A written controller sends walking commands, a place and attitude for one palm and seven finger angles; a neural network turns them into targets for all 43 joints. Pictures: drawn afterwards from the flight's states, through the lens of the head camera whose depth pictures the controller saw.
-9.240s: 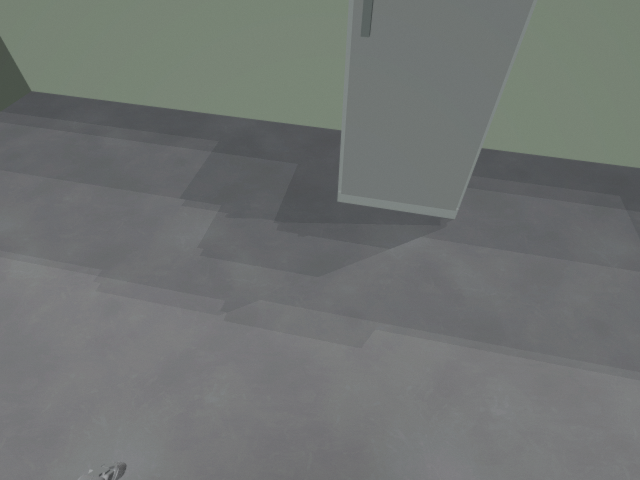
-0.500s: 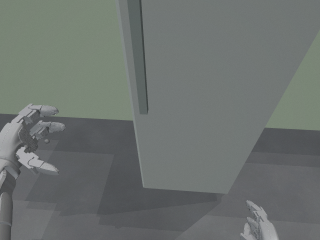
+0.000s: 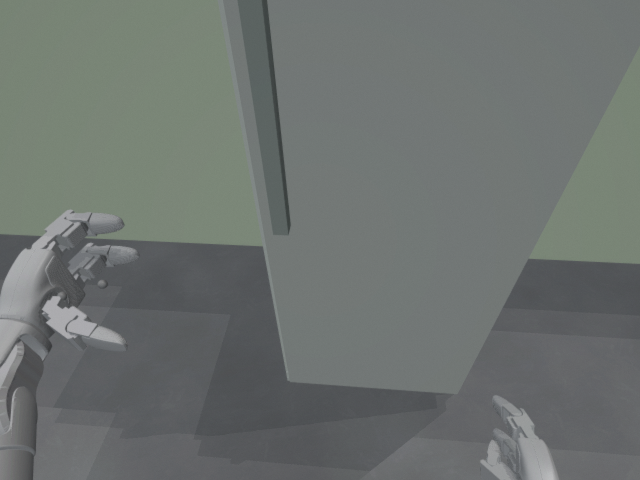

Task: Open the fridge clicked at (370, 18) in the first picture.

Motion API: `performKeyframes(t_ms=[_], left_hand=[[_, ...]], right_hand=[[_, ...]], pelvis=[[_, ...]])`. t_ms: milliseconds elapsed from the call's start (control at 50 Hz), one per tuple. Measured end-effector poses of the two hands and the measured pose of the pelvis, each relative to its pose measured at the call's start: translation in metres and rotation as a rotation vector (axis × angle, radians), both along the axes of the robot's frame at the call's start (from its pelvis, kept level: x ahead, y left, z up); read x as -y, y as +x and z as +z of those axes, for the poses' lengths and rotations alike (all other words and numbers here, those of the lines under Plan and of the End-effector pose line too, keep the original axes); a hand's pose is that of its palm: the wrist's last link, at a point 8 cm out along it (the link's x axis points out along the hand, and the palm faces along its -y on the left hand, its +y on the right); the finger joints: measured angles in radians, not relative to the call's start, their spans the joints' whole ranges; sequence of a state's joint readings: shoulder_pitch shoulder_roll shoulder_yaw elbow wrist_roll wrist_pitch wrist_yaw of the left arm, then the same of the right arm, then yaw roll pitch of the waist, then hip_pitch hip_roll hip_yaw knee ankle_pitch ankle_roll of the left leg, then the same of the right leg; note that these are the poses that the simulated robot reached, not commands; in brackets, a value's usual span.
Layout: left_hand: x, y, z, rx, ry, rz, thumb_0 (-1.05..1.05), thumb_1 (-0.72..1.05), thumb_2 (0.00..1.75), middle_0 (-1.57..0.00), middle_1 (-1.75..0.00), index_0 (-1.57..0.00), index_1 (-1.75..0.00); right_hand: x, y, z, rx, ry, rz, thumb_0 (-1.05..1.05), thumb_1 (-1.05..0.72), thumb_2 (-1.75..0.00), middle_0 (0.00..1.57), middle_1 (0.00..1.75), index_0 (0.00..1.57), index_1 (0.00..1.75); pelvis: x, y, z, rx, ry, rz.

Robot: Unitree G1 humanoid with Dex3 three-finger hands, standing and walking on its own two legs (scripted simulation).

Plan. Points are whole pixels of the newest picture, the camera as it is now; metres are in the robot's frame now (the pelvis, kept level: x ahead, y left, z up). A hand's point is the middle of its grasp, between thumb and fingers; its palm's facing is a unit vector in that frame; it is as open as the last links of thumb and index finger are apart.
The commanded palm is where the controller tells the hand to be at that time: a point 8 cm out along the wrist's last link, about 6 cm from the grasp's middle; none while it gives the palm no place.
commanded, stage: move the hooked fingers beside the handle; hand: left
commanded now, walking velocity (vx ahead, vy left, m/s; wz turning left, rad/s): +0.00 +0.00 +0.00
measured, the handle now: (272, 125) +0.52 +0.12 +0.21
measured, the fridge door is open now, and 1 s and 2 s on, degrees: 0 0 0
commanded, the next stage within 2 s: none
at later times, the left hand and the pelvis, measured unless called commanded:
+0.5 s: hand (157, 242) +0.35 +0.24 +0.14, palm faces +0.04 -1.00 -0.01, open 14.0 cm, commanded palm +0.32 +0.29 +0.14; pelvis +0.00 +0.00 +0.00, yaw -1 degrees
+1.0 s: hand (196, 213) +0.41 +0.21 +0.14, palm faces +0.03 -1.00 +0.00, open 14.0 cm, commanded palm +0.38 +0.26 +0.14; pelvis +0.01 +0.01 +0.00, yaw -1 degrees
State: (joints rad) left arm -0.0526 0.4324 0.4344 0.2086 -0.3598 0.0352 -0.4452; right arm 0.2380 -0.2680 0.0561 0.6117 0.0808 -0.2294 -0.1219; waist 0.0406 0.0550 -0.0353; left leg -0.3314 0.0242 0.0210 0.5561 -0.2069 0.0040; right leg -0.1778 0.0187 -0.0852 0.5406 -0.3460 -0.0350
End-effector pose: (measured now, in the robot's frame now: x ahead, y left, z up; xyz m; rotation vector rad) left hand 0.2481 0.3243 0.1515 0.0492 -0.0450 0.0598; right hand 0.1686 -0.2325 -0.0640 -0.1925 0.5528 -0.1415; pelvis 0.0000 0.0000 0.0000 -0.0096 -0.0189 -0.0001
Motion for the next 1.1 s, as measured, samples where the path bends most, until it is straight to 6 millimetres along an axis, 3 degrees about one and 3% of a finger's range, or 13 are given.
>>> performKeyframes(t_ms=[120, 440, 620, 900, 1100], left_hand=[[0.005, 0.013, -0.005, -0.013, -0.020, 0.000, -0.01, -0.51, 0.30, -0.30, -1.20, -0.30, -1.20], [0.026, 0.072, -0.011, -0.040, -0.040, -0.031, -0.01, -0.51, 0.30, -0.30, -1.20, -0.30, -1.20], [0.035, 0.092, -0.011, -0.027, -0.039, -0.036, -0.01, -0.50, 0.30, -0.30, -1.20, -0.30, -1.20], [0.055, 0.124, -0.015, -0.053, -0.050, -0.027, -0.01, -0.51, 0.30, -0.30, -1.20, -0.30, -1.20], [0.064, 0.151, -0.014, -0.046, -0.056, -0.044, -0.01, -0.50, 0.30, -0.30, -1.20, -0.30, -1.20]], right_hand=[[0.003, -0.002, -0.003, -0.023, -0.011, -0.004, 0.02, -0.90, -0.89, 0.21, 0.30, 0.20, 0.30], [0.012, -0.029, -0.016, -0.126, -0.012, -0.071, 0.02, -0.90, -0.89, 0.21, 0.30, 0.20, 0.30], [0.013, -0.039, -0.022, -0.192, -0.018, -0.092, 0.02, -0.91, -0.89, 0.21, 0.30, 0.20, 0.30], [0.009, -0.039, -0.026, -0.231, -0.011, -0.098, 0.02, -0.91, -0.89, 0.21, 0.30, 0.20, 0.30], [0.017, -0.061, -0.035, -0.314, -0.018, -0.128, 0.01, -0.91, -0.89, 0.21, 0.30, 0.20, 0.30]], pelvis=[[0.002, -0.002, -0.001, -0.005, 0.000, 0.005], [-0.001, 0.001, -0.002, -0.036, 0.003, -0.015], [-0.005, 0.006, -0.002, -0.051, 0.001, -0.018], [-0.007, 0.008, -0.003, -0.066, 0.002, -0.019], [-0.006, 0.009, -0.005, -0.089, 0.000, -0.021]])
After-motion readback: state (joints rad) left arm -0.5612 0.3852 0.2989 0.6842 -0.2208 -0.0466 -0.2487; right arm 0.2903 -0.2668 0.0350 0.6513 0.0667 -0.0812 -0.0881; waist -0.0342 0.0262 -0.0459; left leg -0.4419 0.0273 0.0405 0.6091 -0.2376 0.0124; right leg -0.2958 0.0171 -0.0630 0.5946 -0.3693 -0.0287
